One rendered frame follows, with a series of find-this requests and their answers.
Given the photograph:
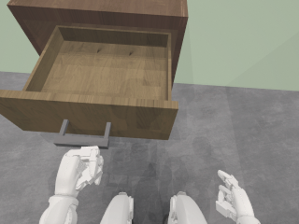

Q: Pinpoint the left robot hand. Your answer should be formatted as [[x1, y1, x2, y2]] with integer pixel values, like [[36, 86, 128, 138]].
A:
[[54, 146, 104, 198]]

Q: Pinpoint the right robot hand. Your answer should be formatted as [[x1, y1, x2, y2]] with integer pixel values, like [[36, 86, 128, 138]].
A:
[[216, 170, 255, 222]]

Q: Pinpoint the handle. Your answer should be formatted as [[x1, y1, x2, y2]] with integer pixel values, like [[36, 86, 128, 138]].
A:
[[53, 119, 111, 149]]

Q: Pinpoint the robot right shin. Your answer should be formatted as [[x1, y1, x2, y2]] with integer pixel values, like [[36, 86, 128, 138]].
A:
[[167, 191, 186, 224]]

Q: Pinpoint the drawer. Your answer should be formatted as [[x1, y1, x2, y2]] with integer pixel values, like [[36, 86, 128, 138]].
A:
[[0, 25, 178, 140]]

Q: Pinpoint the robot right thigh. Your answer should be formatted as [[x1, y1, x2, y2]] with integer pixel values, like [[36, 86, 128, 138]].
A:
[[169, 194, 207, 224]]

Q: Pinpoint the cabinet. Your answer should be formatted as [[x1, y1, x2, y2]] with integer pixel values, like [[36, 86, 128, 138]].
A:
[[7, 0, 189, 90]]

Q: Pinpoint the robot left forearm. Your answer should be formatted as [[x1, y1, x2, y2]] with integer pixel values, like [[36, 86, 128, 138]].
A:
[[39, 195, 78, 224]]

